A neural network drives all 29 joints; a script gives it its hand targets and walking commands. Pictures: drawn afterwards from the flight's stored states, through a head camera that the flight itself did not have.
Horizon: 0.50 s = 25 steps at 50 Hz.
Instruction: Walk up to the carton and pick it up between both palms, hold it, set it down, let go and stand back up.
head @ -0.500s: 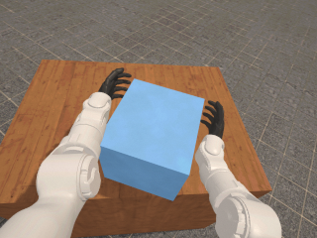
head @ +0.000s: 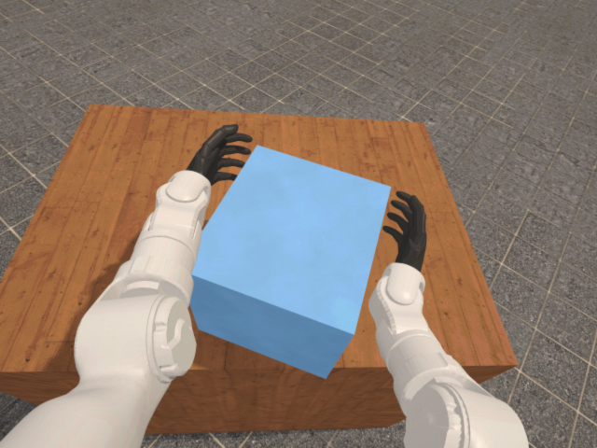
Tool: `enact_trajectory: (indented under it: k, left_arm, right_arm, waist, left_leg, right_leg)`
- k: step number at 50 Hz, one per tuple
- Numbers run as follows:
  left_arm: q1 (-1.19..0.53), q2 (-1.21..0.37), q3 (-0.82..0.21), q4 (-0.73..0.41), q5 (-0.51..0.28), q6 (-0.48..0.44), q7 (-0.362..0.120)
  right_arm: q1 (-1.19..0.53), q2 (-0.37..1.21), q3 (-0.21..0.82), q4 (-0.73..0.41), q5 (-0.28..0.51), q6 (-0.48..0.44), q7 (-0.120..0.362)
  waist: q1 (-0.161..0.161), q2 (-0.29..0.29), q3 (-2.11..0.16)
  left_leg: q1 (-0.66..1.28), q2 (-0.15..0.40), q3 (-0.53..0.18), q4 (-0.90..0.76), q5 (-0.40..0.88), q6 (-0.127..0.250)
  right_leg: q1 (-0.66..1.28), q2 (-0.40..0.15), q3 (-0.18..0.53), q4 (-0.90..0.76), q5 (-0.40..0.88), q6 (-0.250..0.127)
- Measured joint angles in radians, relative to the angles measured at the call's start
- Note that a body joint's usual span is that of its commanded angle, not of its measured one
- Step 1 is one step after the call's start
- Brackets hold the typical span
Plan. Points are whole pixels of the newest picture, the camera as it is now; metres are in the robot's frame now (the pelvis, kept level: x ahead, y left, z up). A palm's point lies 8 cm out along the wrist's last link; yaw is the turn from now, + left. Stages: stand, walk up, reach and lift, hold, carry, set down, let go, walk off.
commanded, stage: reach and lift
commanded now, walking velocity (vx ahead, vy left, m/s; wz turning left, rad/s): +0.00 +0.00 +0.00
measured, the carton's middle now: (291, 260) +0.39 +0.00 +0.00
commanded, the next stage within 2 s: none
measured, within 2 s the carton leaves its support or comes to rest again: leaves its support in 0.86 s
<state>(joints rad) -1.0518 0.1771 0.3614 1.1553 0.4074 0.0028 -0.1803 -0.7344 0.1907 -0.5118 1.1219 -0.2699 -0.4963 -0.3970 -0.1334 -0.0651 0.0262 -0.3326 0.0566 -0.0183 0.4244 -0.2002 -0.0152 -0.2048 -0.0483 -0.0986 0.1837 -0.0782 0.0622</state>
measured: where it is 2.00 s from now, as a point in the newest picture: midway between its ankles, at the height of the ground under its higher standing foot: outside the picture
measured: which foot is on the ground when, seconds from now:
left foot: down 0.00-1.00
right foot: down 0.00-1.00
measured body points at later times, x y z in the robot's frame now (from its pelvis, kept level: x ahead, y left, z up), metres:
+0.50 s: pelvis +0.01 +0.00 +0.00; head +0.07 +0.05 +0.44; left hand +0.49 +0.11 +0.10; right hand +0.37 -0.16 +0.05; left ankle +0.00 +0.12 -0.75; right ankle +0.00 -0.16 -0.75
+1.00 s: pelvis +0.01 +0.00 +0.00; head +0.06 +0.02 +0.45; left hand +0.47 +0.09 +0.11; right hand +0.37 -0.19 +0.06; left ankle +0.00 +0.12 -0.75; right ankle +0.00 -0.16 -0.75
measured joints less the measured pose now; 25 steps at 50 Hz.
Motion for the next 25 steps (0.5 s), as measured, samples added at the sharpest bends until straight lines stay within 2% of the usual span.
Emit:
enact_trajectory:
  k: [12,25]
  left_arm:
    - [0.009,-0.009,-0.036,-0.033,-0.04,0.026,0.009]
    - [0.08,-0.034,-0.09,-0.144,-0.07,0.053,0.028]
  right_arm:
    - [0.008,-0.005,0.037,-0.008,0.051,-0.006,-0.021]
    - [0.068,-0.007,0.097,-0.072,0.103,0.019,-0.01]
  waist:
    - [0.01,0.0,-0.003]
    - [0.02,0.007,-0.005]
  left_leg:
    - [-0.009,0.001,0.014,0.01,-0.006,0.005]
    - [0.023,0.004,0.023,0.0,-0.016,0.005]
  right_leg:
    - [-0.01,-0.002,0.006,0.004,0.001,0.003]
    - [0.028,-0.001,-0.001,-0.025,0.004,0.001]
